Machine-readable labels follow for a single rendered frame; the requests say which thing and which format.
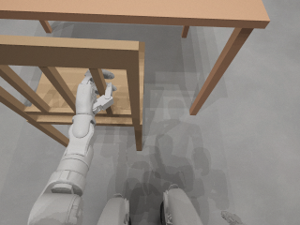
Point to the right robot hand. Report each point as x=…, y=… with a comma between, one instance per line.
x=233, y=219

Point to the robot right thigh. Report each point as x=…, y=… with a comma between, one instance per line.
x=178, y=205

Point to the left robot forearm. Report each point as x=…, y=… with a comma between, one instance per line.
x=70, y=176

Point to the right robot shin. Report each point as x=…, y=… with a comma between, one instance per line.
x=168, y=219

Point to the table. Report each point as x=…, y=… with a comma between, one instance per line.
x=242, y=15

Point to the left robot hand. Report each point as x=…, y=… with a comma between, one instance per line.
x=87, y=95

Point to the left robot upper arm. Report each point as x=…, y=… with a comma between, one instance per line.
x=58, y=209

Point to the chair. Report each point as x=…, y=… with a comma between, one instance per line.
x=63, y=62

